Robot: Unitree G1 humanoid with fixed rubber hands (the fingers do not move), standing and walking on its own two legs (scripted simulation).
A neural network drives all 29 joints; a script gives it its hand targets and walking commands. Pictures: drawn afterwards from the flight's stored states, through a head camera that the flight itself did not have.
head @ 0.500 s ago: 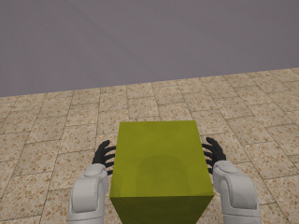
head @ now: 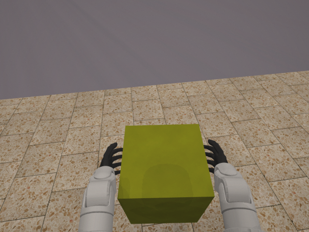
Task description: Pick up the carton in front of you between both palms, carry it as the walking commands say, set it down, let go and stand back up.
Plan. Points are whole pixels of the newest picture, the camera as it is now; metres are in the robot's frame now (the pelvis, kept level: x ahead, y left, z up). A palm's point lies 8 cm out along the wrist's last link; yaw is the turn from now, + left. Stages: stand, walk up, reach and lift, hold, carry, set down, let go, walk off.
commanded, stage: carry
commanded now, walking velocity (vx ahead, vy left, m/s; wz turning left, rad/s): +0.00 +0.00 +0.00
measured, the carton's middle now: (163, 176) +0.31 +0.00 -0.04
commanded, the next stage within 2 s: hold in 0.86 s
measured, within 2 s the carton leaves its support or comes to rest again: neither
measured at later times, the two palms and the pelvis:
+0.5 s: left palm (109, 178) +0.27 +0.14 +0.04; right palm (226, 174) +0.27 -0.16 +0.04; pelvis -0.02 -0.01 +0.00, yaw +0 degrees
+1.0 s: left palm (117, 181) +0.26 +0.12 +0.04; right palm (238, 184) +0.24 -0.18 +0.04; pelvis -0.03 -0.01 +0.01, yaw -6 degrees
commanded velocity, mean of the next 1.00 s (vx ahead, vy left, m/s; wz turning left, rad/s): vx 0.00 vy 0.00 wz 0.00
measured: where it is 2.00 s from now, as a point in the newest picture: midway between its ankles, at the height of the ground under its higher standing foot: outside the picture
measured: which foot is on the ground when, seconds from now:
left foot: down 0.00-1.00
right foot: down 0.00-1.00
